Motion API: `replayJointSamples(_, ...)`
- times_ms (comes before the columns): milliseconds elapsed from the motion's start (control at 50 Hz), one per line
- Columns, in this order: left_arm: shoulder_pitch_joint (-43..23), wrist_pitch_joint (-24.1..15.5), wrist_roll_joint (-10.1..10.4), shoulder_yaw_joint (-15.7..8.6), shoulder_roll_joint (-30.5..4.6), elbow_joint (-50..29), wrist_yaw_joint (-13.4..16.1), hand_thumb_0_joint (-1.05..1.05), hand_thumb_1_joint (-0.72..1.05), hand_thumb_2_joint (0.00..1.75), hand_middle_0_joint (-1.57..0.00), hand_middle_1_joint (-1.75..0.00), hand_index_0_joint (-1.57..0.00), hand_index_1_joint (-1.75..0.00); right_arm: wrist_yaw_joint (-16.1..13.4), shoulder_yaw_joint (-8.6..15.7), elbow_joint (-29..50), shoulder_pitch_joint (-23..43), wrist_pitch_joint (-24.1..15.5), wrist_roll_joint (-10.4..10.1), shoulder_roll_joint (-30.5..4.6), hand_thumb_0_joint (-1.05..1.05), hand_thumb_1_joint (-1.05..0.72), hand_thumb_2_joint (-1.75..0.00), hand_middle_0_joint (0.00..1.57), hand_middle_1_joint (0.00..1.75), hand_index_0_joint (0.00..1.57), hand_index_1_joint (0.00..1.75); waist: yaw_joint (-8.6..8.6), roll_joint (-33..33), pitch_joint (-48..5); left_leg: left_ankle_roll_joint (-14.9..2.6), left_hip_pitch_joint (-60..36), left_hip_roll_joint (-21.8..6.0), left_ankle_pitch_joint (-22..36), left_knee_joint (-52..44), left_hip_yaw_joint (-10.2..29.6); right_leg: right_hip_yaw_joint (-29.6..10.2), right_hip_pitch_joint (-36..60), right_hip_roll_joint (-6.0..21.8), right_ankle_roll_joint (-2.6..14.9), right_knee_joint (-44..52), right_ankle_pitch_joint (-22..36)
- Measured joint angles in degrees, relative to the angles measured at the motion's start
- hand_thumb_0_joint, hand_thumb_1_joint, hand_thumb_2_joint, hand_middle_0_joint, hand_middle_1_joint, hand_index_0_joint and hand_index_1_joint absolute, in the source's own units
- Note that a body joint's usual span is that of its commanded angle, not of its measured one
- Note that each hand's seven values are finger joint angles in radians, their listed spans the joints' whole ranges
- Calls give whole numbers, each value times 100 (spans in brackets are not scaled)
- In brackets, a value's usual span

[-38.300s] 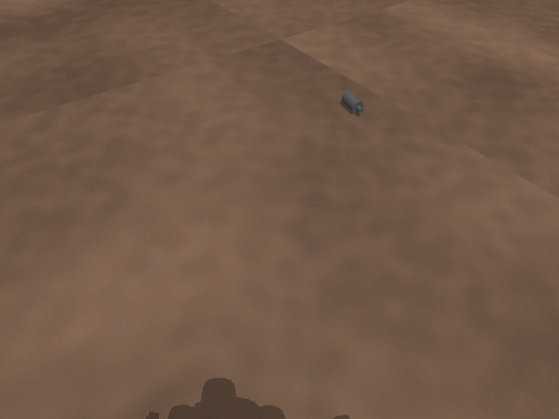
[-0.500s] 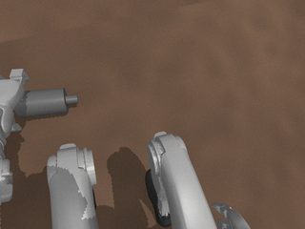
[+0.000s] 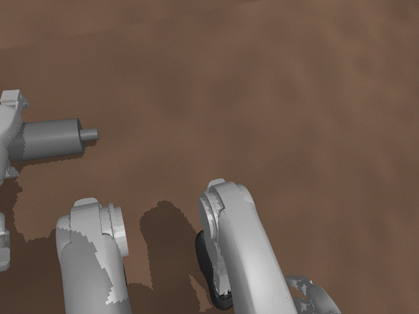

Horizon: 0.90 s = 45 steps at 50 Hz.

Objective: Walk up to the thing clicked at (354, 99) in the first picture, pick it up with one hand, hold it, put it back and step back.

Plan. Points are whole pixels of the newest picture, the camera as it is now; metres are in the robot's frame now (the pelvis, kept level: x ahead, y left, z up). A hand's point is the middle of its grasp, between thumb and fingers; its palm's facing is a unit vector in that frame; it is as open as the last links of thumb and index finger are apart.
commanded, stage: rise first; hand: left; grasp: from above
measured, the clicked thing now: (57, 138) +0.48 +0.25 -0.28
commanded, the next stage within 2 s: approach in 0.72 s
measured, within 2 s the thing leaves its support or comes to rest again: neither
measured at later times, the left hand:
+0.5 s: hand (1, 141) +0.44 +0.31 -0.17, palm faces -0.44 -0.07 -0.89, open 14.2 cm
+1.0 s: hand (5, 140) +0.44 +0.30 -0.16, palm faces -0.45 -0.04 -0.89, open 14.0 cm
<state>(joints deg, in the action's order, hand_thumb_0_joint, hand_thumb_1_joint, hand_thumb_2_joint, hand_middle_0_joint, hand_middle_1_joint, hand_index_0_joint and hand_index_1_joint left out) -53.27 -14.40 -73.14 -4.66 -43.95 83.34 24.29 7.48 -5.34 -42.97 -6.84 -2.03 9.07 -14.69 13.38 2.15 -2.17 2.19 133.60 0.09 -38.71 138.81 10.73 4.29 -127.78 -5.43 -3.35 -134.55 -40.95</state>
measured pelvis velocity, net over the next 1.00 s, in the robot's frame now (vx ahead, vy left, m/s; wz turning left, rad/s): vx -0.01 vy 0.00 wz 0.01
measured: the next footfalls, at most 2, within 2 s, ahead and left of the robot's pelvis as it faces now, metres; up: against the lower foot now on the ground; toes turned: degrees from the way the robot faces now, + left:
none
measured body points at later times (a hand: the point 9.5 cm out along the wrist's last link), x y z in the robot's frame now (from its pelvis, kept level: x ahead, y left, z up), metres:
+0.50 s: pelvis +0.00 +0.00 +0.00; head +0.23 +0.08 +0.38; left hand +0.46 +0.31 -0.11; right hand +0.07 -0.27 -0.10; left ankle +0.08 +0.14 -0.29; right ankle +0.10 -0.12 -0.29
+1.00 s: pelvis -0.01 +0.00 +0.01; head +0.22 +0.09 +0.39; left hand +0.46 +0.30 -0.11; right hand +0.06 -0.26 -0.10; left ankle +0.08 +0.14 -0.29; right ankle +0.10 -0.12 -0.29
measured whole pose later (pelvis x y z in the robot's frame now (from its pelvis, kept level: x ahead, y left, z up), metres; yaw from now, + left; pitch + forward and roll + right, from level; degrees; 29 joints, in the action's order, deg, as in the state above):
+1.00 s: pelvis -0.01 +0.00 +0.01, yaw +0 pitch +33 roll -9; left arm -54.0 -13.2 -71.5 0.3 -42.4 80.4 21.0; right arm 7.4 -5.4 -42.7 -8.3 -2.2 8.1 -14.8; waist 12.9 1.7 -3.0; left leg 1.9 132.9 0.4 -37.3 137.0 10.2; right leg 4.1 -126.8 -4.9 -3.2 -132.9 -39.9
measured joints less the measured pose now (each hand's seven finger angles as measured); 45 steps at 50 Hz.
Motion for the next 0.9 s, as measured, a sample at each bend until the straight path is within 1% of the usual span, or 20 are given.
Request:
replayJointSamples(80,-33,7,4,-3,-66,51,-11,0,-55,104,-9,-98,-8,-99,3,-28,29,-27,-18,8,-10,0,-91,-90,20,30,20,30,38,-6,32,-4,20,4,4,16,9,11,-8,2,17,-5,1)
replayJointSamples(160,46,14,18,-56,-82,-100,-36,0,-55,104,-9,-98,-8,-99,13,-28,34,-66,-18,1,-12,0,-91,-90,20,30,20,30,33,-13,57,-8,17,1,-8,23,13,13,0,-1,4,-2,-6)
replayJointSamples(400,70,47,98,35,-31,-233,-178,0,-55,104,-9,-99,-8,-100,30,-28,46,-78,27,-42,-15,0,-91,-90,20,30,20,30,-12,-52,-1,-11,-27,1,13,-33,8,12,40,8,-11,50,17)
replayJointSamples(660,27,54,97,152,11,-199,-250,0,-55,104,-9,-100,-8,-101,-9,-34,72,-65,46,-85,-39,0,-91,-90,20,30,20,30,-34,-68,-75,-23,-71,8,69,-107,-15,0,89,25,4,115,60)
replayJointSamples(860,39,46,100,166,-6,-231,-296,0,-55,104,-9,-101,-8,-102,-21,-35,72,-84,18,-89,-39,0,-91,-90,20,30,20,30,-38,-66,-54,-27,-74,20,111,-137,-25,-4,101,39,9,141,89)
replayJointSamples(900,49,65,118,215,11,-270,-304,0,-55,104,-9,-101,-9,-102,-13,-24,69,-102,12,-92,-35,0,-91,-90,20,30,20,30,-42,-67,-52,-28,-79,25,116,-144,-31,-8,107,45,8,143,89)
